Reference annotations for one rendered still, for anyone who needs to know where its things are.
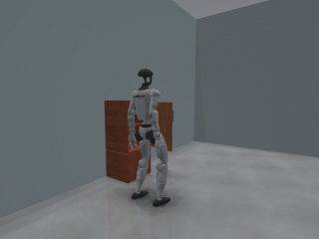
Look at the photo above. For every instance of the robot right hand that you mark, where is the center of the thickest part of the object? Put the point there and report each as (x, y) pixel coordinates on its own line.
(159, 144)

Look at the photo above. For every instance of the robot right forearm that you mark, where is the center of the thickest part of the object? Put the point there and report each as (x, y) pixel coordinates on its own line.
(155, 125)

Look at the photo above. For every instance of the robot torso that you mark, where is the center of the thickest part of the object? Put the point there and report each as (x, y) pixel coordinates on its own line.
(143, 104)

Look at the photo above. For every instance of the robot left hand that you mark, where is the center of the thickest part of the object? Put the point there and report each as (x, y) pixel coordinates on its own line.
(132, 137)

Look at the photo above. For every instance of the left robot shin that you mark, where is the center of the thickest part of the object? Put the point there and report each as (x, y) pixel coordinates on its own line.
(141, 176)

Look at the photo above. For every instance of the robot left forearm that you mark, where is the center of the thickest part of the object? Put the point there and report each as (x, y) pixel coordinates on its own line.
(132, 125)

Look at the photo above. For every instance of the left robot upper arm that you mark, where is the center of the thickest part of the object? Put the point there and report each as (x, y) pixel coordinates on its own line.
(131, 110)

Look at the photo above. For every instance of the right robot upper arm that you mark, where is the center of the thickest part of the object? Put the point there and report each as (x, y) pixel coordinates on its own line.
(155, 95)

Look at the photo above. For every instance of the cupboard door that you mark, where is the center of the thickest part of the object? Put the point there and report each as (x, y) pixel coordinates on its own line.
(165, 123)

